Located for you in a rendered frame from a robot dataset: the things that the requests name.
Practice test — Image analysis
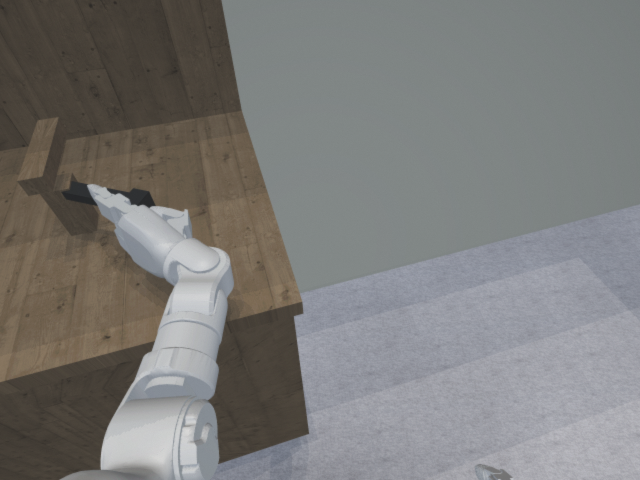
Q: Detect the left robot upper arm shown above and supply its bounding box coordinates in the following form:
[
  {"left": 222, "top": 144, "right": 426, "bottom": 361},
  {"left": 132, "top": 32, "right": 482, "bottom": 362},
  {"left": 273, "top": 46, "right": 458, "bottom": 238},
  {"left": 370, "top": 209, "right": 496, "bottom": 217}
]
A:
[{"left": 60, "top": 395, "right": 219, "bottom": 480}]

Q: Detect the counter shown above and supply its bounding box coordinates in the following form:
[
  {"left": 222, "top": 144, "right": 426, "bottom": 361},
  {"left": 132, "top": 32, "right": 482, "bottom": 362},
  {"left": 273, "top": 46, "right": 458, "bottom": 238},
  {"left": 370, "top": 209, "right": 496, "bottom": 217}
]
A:
[{"left": 0, "top": 0, "right": 309, "bottom": 480}]

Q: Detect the robot left hand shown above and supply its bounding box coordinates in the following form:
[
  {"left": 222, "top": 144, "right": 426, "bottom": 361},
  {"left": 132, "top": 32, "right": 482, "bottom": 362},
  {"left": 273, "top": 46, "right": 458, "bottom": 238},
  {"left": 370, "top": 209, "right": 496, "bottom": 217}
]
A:
[{"left": 87, "top": 184, "right": 192, "bottom": 278}]

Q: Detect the tap lever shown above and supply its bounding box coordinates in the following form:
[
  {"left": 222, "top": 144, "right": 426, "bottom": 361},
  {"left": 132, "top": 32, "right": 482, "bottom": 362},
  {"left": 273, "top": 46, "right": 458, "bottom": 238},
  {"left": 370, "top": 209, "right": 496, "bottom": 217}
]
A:
[{"left": 61, "top": 181, "right": 156, "bottom": 208}]

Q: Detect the left robot forearm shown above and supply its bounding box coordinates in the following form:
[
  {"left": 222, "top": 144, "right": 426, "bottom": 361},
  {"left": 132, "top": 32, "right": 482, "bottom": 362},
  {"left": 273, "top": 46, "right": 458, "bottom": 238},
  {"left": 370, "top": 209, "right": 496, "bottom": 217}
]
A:
[{"left": 101, "top": 238, "right": 234, "bottom": 470}]

